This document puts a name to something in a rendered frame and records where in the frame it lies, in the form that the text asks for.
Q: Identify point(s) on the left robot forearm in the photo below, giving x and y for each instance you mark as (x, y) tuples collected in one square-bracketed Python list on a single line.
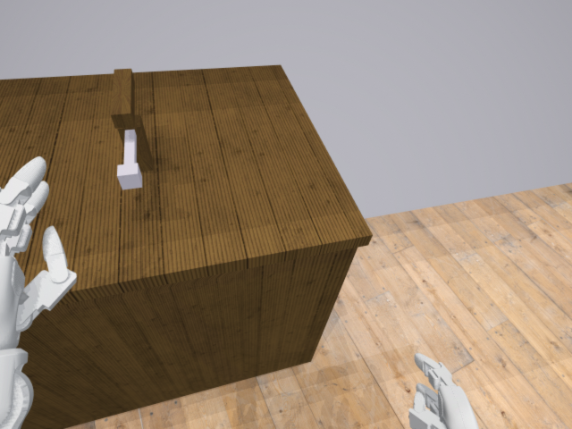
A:
[(16, 390)]

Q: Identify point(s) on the tap lever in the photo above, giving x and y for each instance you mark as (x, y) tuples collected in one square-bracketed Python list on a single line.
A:
[(129, 174)]

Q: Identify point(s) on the counter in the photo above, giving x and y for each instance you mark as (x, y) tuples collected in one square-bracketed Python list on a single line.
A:
[(224, 266)]

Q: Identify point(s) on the robot left hand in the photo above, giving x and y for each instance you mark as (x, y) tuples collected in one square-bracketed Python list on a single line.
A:
[(20, 201)]

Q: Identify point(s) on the robot right hand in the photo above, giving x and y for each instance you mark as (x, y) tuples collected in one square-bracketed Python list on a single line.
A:
[(449, 409)]

